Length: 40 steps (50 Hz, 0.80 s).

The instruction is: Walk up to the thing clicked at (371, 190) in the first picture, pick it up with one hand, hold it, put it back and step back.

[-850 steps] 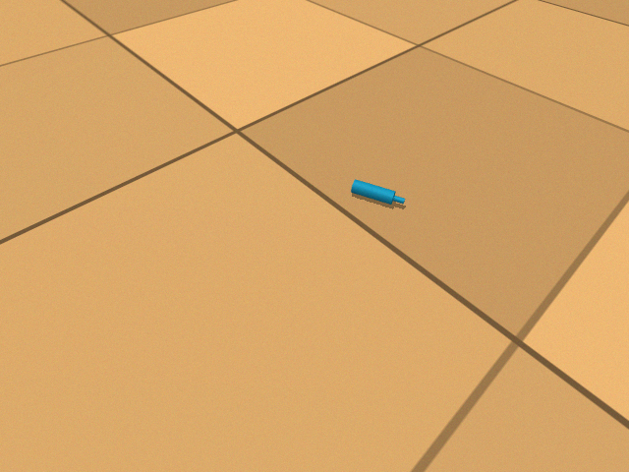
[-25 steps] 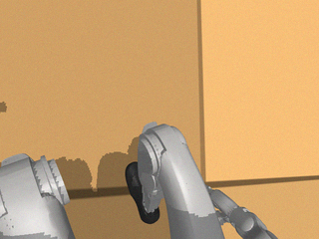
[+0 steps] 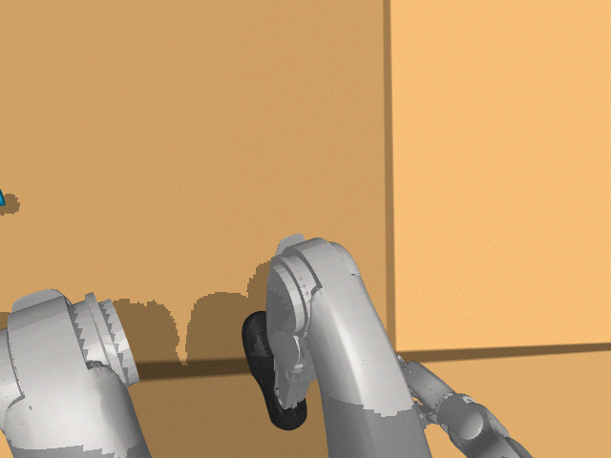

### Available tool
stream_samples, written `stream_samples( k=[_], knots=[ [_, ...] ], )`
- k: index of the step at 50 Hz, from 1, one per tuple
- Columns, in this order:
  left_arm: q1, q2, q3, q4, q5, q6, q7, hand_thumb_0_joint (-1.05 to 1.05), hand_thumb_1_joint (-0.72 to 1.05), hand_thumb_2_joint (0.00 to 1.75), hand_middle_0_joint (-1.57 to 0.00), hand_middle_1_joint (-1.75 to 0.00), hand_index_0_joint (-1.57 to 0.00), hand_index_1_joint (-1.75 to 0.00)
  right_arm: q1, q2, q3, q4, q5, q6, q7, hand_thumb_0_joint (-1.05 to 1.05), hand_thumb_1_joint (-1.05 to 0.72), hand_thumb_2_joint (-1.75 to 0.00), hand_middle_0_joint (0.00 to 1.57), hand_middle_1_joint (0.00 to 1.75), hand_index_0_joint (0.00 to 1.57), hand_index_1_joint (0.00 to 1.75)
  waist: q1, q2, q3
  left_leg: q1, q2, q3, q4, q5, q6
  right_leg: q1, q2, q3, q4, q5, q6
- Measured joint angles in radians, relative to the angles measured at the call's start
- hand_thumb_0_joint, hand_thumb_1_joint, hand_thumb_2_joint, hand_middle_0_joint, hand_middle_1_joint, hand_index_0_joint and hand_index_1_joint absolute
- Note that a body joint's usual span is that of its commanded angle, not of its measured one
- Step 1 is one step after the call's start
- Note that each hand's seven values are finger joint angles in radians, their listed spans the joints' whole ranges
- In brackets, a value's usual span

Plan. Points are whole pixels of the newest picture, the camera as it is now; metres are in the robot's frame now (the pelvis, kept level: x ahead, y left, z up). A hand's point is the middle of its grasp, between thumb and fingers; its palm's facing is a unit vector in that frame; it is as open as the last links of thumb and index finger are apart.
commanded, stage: close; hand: left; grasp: from above
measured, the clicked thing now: out of the picture +0.41 +0.38 -0.26
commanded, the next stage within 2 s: settle in 1.02 s
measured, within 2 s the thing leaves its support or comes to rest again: leaves its support in 1.38 s
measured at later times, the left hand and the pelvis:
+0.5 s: hand out of the picture +0.38 +0.39 -0.24, palm faces -0.47 -0.18 -0.86, open 10.2 cm; pelvis +0.00 +0.00 +0.00, yaw +0 degrees
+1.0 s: hand out of the picture +0.39 +0.39 -0.24, palm faces -0.44 -0.16 -0.88, open 9.6 cm; pelvis +0.00 +0.00 +0.00, yaw +0 degrees
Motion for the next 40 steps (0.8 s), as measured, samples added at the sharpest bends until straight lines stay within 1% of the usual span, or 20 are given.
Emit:
stream_samples(
  k=[5,7,12,17,22,27,30,35,40],
  knots=[
    [-0.018,0.003,-0.016,0.029,-0.006,0.023,0.005,0.00,-0.19,0.88,-0.25,-0.99,-0.27,-0.96,-0.001,-0.003,0.000,0.002,0.003,-0.010,-0.002,0.00,-0.89,-0.90,0.20,0.30,0.20,0.30,-0.004,-0.004,-0.004,-0.006,0.000,0.002,0.001,0.007,0.000,-0.008,0.000,0.002,0.004,0.006,0.000],
    [-0.022,0.007,-0.015,0.029,-0.006,0.030,-0.004,0.00,-0.17,0.87,-0.26,-0.99,-0.29,-0.95,0.003,-0.007,0.001,-0.003,0.007,-0.015,-0.004,0.00,-0.90,-0.90,0.20,0.30,0.20,0.30,-0.006,-0.007,-0.001,-0.007,-0.001,0.004,0.001,0.008,-0.001,-0.010,-0.001,0.004,0.006,0.007,-0.001],
    [-0.024,0.022,-0.006,0.036,-0.021,0.039,-0.022,0.00,-0.12,0.83,-0.29,-0.98,-0.33,-0.93,0.009,-0.011,0.000,-0.005,0.009,-0.021,-0.007,0.00,-0.90,-0.90,0.20,0.30,0.20,0.30,-0.012,-0.009,0.006,-0.006,-0.002,0.004,0.003,0.006,-0.002,-0.009,-0.002,0.004,0.009,0.003,0.000],
    [-0.014,0.026,0.007,0.018,-0.034,0.026,-0.046,0.00,-0.07,0.80,-0.33,-0.97,-0.37,-0.91,0.019,-0.013,0.001,-0.004,0.011,-0.014,-0.009,0.00,-0.90,-0.90,0.20,0.30,0.20,0.30,-0.009,-0.006,0.011,-0.004,-0.005,0.002,0.001,0.000,-0.006,-0.005,-0.006,0.002,0.007,-0.005,-0.004],
    [0.006,0.031,0.019,0.000,-0.032,0.006,-0.056,0.00,-0.01,0.78,-0.36,-0.95,-0.41,-0.90,0.016,-0.007,0.006,-0.003,0.009,-0.004,-0.007,0.00,-0.90,-0.90,0.20,0.30,0.20,0.30,-0.006,-0.006,0.022,0.006,-0.005,-0.002,0.000,-0.008,-0.009,0.004,-0.005,-0.001,0.005,-0.010,0.001],
    [0.017,0.027,0.027,-0.009,-0.029,-0.011,-0.050,0.00,0.05,0.76,-0.39,-0.95,-0.44,-0.89,0.010,0.000,0.011,-0.002,0.005,0.001,-0.004,0.00,-0.89,-0.90,0.20,0.30,0.20,0.30,-0.004,-0.008,0.026,0.012,-0.003,-0.003,0.002,-0.008,-0.009,0.007,-0.003,-0.001,0.006,-0.008,0.002],
    [0.013,0.018,0.019,-0.019,-0.019,-0.016,-0.042,0.00,0.07,0.74,-0.40,-0.95,-0.47,-0.88,0.011,0.002,0.008,-0.002,0.002,0.002,-0.005,0.00,-0.90,-0.90,0.20,0.30,0.20,0.30,0.001,-0.008,0.021,0.010,-0.002,-0.002,0.003,-0.006,-0.009,0.004,-0.003,0.000,0.007,-0.005,-0.002],
    [0.007,0.007,0.007,-0.020,-0.007,-0.008,-0.024,0.00,0.09,0.69,-0.43,-0.94,-0.48,-0.85,0.008,0.000,0.001,0.002,0.002,-0.001,-0.005,0.00,-0.90,-0.89,0.20,0.30,0.20,0.30,0.002,-0.004,0.013,0.002,-0.003,0.001,0.004,0.000,-0.005,-0.002,-0.003,0.001,0.008,-0.001,0.000],
    [-0.003,0.001,0.003,-0.012,-0.006,0.007,-0.013,0.00,0.10,0.65,-0.45,-0.92,-0.50,-0.83,0.009,-0.002,-0.006,0.006,0.005,-0.007,-0.006,0.00,-0.90,-0.89,0.20,0.30,0.20,0.30,0.002,-0.006,0.005,-0.006,-0.001,0.003,0.004,0.002,-0.002,-0.009,-0.002,0.003,0.008,0.001,-0.002]
  ],
)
